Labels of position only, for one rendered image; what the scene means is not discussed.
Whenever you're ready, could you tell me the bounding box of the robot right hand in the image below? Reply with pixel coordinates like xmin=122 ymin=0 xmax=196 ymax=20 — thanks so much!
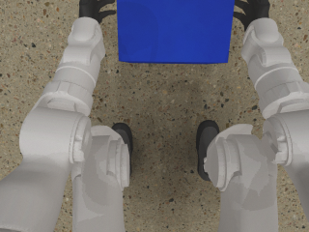
xmin=233 ymin=0 xmax=270 ymax=32

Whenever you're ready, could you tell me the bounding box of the right robot foot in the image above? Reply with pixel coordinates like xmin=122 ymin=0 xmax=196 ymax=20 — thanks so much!
xmin=196 ymin=120 xmax=220 ymax=181

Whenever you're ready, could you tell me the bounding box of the robot left hand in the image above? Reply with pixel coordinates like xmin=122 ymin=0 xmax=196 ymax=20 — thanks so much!
xmin=78 ymin=0 xmax=116 ymax=24

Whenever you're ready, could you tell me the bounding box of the robot right upper arm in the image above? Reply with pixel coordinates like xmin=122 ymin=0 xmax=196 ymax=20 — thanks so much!
xmin=261 ymin=109 xmax=309 ymax=222

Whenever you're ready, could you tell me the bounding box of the robot left upper arm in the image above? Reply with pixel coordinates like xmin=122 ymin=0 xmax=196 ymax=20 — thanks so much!
xmin=0 ymin=106 xmax=93 ymax=232

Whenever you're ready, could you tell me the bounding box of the robot left shin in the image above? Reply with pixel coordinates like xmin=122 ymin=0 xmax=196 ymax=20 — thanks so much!
xmin=70 ymin=125 xmax=125 ymax=182

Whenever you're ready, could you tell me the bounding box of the carton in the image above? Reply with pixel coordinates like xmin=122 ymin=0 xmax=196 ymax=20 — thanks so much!
xmin=117 ymin=0 xmax=235 ymax=65

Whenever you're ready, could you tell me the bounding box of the robot right forearm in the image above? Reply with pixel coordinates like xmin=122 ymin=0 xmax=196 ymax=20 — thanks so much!
xmin=240 ymin=17 xmax=309 ymax=119

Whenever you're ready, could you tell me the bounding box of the robot left forearm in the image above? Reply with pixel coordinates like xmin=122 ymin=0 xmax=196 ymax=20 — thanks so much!
xmin=18 ymin=16 xmax=106 ymax=154

